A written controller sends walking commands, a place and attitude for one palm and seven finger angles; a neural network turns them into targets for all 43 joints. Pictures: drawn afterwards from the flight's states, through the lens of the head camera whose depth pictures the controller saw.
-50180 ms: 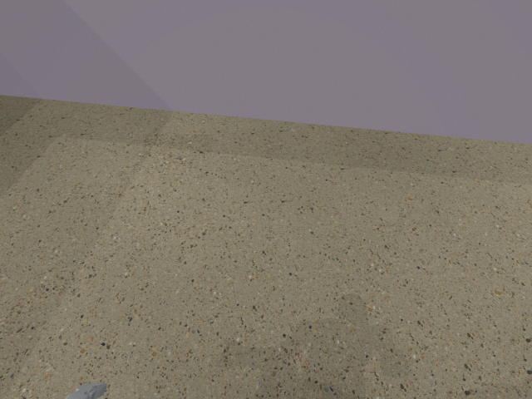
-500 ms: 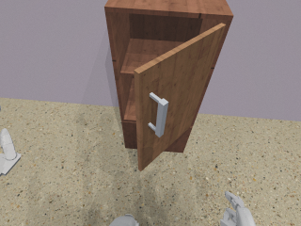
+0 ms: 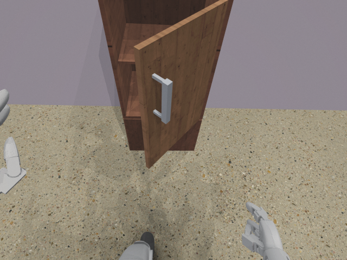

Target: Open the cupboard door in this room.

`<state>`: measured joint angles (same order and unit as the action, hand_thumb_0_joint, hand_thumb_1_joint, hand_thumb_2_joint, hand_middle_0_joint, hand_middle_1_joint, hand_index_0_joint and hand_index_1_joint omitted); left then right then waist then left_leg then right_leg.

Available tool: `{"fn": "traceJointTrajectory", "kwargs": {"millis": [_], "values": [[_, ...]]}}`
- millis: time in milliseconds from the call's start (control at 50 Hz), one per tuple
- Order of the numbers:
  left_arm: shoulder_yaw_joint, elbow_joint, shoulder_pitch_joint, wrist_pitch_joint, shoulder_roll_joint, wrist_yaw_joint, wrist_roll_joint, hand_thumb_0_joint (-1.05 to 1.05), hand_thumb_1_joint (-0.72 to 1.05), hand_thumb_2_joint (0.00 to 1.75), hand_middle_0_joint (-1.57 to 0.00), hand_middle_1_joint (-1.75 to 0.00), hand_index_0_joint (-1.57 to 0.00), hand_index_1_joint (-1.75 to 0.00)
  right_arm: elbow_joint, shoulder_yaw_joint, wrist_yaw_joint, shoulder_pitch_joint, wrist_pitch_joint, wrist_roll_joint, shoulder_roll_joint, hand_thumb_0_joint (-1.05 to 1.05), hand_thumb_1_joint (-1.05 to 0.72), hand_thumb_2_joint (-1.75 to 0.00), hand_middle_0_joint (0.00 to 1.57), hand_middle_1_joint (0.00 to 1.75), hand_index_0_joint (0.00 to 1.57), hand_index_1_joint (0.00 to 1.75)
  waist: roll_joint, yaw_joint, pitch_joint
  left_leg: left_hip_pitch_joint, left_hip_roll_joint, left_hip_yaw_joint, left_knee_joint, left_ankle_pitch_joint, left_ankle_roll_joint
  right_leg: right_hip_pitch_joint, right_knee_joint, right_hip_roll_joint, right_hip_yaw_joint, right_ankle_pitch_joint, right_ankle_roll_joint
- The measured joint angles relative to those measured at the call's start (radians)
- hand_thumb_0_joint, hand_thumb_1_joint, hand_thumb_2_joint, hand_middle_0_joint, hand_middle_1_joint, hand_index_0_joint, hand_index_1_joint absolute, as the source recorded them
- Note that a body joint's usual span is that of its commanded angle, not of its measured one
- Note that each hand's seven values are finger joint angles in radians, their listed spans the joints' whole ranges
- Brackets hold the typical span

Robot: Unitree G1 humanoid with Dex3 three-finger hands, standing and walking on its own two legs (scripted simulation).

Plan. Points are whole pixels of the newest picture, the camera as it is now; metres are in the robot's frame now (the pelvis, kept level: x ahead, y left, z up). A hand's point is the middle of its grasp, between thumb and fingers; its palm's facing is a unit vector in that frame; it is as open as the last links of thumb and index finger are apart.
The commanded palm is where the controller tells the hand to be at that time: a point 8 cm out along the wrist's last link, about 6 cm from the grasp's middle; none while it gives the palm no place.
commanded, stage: stop stepping back and stand still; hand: left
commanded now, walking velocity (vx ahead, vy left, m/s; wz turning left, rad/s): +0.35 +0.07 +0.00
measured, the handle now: (161, 99) +0.53 +0.08 +0.03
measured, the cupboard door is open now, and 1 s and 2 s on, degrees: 48 48 48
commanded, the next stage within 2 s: let the arm hang, fingers relaxed in 0.74 s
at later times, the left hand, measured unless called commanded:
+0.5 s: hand out of the picture +0.18 +0.27 +0.17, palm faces +0.47 -0.79 -0.40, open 7.4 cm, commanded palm +0.12 +0.30 +0.19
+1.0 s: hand (62, 244) +0.15 +0.25 -0.06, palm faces +0.10 -0.91 -0.40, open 7.4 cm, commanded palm none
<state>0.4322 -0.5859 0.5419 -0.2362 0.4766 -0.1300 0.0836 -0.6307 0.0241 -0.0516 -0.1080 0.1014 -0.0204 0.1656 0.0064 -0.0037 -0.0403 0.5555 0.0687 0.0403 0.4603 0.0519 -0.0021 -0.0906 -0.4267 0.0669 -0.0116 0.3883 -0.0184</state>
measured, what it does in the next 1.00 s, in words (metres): steps on the spot: left foot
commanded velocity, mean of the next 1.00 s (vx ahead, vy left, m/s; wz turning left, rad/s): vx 0.03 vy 0.01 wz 0.00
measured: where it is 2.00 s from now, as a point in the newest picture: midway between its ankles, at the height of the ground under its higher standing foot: outside the picture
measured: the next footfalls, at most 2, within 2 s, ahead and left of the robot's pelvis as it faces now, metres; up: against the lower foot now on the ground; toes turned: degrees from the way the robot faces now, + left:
left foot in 0.06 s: +0.12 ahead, +0.10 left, +0.00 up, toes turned +0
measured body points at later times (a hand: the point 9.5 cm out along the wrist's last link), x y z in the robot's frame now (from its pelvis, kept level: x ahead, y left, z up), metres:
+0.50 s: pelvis -0.02 +0.00 +0.00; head -0.04 +0.01 +0.45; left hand +0.15 +0.31 +0.19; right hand +0.13 -0.24 -0.09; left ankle +0.12 +0.10 -0.73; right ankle -0.11 -0.11 -0.73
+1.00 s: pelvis -0.04 +0.00 -0.01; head -0.05 -0.01 +0.44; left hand +0.14 +0.30 -0.03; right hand +0.12 -0.26 -0.12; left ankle +0.08 +0.10 -0.73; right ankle -0.11 -0.11 -0.73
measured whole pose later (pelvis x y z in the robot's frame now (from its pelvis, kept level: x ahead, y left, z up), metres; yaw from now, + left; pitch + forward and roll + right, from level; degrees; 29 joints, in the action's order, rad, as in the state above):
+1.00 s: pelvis -0.04 +0.00 -0.01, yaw +2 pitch -1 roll -2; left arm 0.09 0.45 0.23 0.01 0.34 -0.01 -0.02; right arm -0.86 -0.01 -0.01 -0.13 0.03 -0.02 0.31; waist 0.08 0.02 0.03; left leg 0.46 -0.01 -0.04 0.62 0.13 0.03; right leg -0.13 -0.59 0.06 -0.01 0.44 -0.03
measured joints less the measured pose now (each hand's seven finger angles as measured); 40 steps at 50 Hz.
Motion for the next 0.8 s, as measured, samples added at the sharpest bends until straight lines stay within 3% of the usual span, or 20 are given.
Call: {"fn": "traceJointTrajectory", "kwargs": {"millis": [40,80,220,340,420,500,580,640,680,760,800], "values": [[0.007,-0.011,0.056,0.011,0.009,0.003,-0.002,0.01,0.88,0.90,-0.22,-0.30,-0.21,-0.30,-0.005,0.002,-0.008,-0.045,-0.014,0.009,0.011,0.01,-0.91,-0.90,0.21,0.30,0.21,0.30,-0.008,0.008,0.026,-0.031,-0.018,-0.011,0.085,0.053,-0.004,0.005,-0.034,-0.006,0.012,0.020,0.000],[0.015,-0.003,0.097,0.025,0.013,0.002,-0.002,0.01,0.88,0.90,-0.22,-0.30,-0.21,-0.30,-0.006,-0.003,-0.023,-0.101,-0.019,0.015,0.027,0.01,-0.91,-0.90,0.21,0.30,0.21,0.30,-0.007,0.025,0.064,-0.077,-0.035,-0.023,0.088,0.027,0.016,0.014,-0.058,-0.009,0.013,0.041,0.002],[0.006,0.145,0.019,0.058,-0.047,-0.020,-0.017,0.01,0.88,0.90,-0.22,-0.30,-0.21,-0.30,-0.036,-0.029,-0.054,-0.191,-0.004,0.015,0.065,0.02,-0.91,-0.90,0.20,0.30,0.21,0.30,-0.002,0.050,0.095,-0.128,-0.062,-0.039,0.030,0.015,0.016,0.052,-0.038,-0.028,-0.010,0.027,0.000],[-0.030,0.104,0.040,0.048,-0.079,-0.020,-0.030,0.01,0.89,0.90,-0.21,-0.30,-0.21,-0.30,-0.048,-0.037,-0.044,-0.204,0.018,0.011,0.073,0.02,-0.91,-0.90,0.20,0.30,0.21,0.30,0.018,0.032,0.079,-0.104,-0.052,-0.068,0.112,0.109,-0.003,0.061,-0.043,-0.005,-0.014,0.019,-0.006],[-0.034,0.111,0.008,0.030,-0.073,-0.014,-0.033,0.01,0.88,0.90,-0.22,-0.30,-0.21,-0.30,-0.067,-0.037,-0.049,-0.194,0.027,0.016,0.062,0.02,-0.91,-0.90,0.20,0.30,0.21,0.30,0.013,0.022,0.060,-0.129,-0.058,-0.068,0.135,0.036,0.022,0.080,-0.097,-0.008,-0.012,0.061,0.004],[-0.003,0.164,-0.051,0.037,-0.067,-0.018,-0.034,0.01,0.88,0.90,-0.22,-0.30,-0.21,-0.30,-0.047,-0.019,-0.052,-0.147,0.039,0.007,0.018,0.02,-0.91,-0.90,0.20,0.30,0.21,0.30,-0.017,0.024,0.048,-0.146,-0.081,-0.045,0.053,0.013,0.026,0.036,-0.127,-0.026,0.018,0.074,-0.001],[0.005,0.140,-0.030,0.044,-0.061,-0.012,-0.029,0.01,0.89,0.90,-0.21,-0.30,-0.21,-0.30,-0.001,0.001,-0.031,-0.112,0.051,0.004,-0.011,0.02,-0.91,-0.90,0.20,0.30,0.21,0.30,0.004,0.039,0.031,-0.134,-0.082,-0.063,-0.027,0.008,0.005,0.020,-0.049,-0.015,0.011,-0.004,-0.016],[-0.002,0.074,0.058,0.043,-0.058,-0.005,-0.023,0.01,0.89,0.90,-0.21,-0.30,-0.21,-0.30,0.002,0.009,-0.015,-0.108,0.041,0.005,-0.009,0.02,-0.91,-0.90,0.21,0.30,0.21,0.30,0.018,0.012,0.041,-0.106,-0.065,-0.062,0.059,0.083,-0.007,0.022,-0.019,0.000,0.022,-0.020,-0.019],[-0.014,0.060,0.093,0.042,-0.064,-0.004,-0.024,0.01,0.89,0.90,-0.22,-0.30,-0.21,-0.30,-0.008,0.010,-0.016,-0.119,0.034,0.007,0.005,0.01,-0.91,-0.90,0.21,0.30,0.21,0.30,0.030,-0.010,0.060,-0.145,-0.051,-0.060,0.077,0.048,0.001,0.029,-0.023,0.013,0.032,-0.010,-0.017],[-0.038,0.158,-0.001,0.058,-0.085,-0.004,-0.033,0.01,0.88,0.90,-0.22,-0.30,-0.21,-0.30,-0.041,-0.001,-0.037,-0.111,0.025,0.017,0.022,0.02,-0.91,-0.90,0.21,0.30,0.21,0.30,0.008,-0.034,0.050,-0.184,-0.077,-0.050,0.055,0.067,0.024,0.043,-0.049,-0.014,0.034,0.012,-0.004],[-0.041,0.199,-0.051,0.076,-0.099,-0.008,-0.035,0.01,0.88,0.90,-0.22,-0.30,-0.21,-0.30,-0.035,-0.003,-0.042,-0.100,0.028,0.018,0.031,0.02,-0.91,-0.90,0.21,0.30,0.21,0.30,0.005,-0.031,0.038,-0.192,-0.082,-0.047,0.038,0.053,0.025,0.041,-0.056,-0.020,0.034,0.012,-0.002]]}}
